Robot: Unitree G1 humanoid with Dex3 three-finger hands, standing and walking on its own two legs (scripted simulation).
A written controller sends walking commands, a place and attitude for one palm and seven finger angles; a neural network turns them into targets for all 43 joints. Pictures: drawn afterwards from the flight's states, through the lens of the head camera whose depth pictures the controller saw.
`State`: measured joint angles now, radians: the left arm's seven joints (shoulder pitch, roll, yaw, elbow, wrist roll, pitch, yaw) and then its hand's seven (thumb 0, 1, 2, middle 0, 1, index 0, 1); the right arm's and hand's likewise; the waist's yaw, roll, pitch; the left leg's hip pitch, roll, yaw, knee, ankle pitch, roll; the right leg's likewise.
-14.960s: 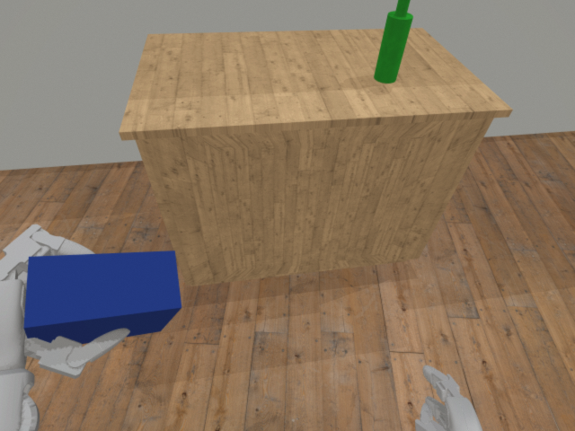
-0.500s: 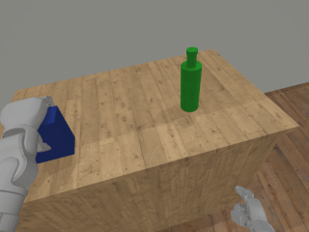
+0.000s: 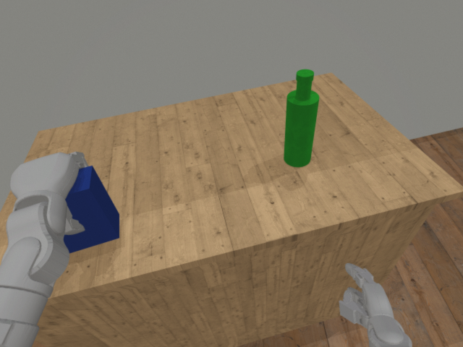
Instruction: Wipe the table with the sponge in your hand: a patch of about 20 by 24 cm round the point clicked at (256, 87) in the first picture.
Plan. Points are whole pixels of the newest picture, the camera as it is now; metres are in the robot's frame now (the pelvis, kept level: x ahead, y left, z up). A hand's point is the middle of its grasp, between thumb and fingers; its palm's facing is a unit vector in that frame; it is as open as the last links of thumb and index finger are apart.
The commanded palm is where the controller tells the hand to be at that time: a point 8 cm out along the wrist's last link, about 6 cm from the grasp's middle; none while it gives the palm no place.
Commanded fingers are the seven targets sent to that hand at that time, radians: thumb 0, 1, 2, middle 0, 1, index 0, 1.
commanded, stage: move the sponge above the wiping area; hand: left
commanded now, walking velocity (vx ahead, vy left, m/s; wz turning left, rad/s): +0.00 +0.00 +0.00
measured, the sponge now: (81, 219) +0.28 +0.33 +0.09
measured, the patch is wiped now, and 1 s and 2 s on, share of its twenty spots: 0.00 0.00 0.00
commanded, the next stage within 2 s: lower the sponge onto the table in 1.36 s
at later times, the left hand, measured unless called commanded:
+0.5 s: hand (92, 208) +0.28 +0.29 +0.12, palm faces -0.06 -0.05 -1.00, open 10.4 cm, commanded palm +0.26 +0.29 +0.21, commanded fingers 0.00 0.10 1.30 -1.20 -1.60 -1.20 -1.60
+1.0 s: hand (92, 206) +0.28 +0.28 +0.13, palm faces -0.03 -0.01 -1.00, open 10.4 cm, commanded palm +0.25 +0.30 +0.22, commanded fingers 0.00 0.10 1.30 -1.20 -1.60 -1.20 -1.60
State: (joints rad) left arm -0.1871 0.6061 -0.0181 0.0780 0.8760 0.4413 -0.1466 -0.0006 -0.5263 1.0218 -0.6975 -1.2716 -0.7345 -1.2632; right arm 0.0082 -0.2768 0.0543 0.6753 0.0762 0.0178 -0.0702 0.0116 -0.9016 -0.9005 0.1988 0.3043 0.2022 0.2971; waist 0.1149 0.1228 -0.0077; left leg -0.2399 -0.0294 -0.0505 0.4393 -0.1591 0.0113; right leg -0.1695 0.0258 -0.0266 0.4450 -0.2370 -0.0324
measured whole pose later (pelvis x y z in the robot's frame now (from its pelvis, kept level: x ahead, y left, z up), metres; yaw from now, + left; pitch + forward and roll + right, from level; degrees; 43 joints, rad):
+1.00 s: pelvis +0.01 -0.01 +0.00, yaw -1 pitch -3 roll +0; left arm -0.05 0.62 -0.01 -0.07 0.88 0.23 -0.18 0.00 -0.52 1.02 -0.69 -1.28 -0.73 -1.27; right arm 0.06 -0.28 0.04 0.67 0.05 0.00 -0.08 0.01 -0.90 -0.90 0.20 0.30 0.20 0.30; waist 0.12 0.10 0.01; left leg -0.22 -0.01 -0.05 0.46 -0.19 0.00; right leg -0.14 0.04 -0.02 0.45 -0.25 -0.05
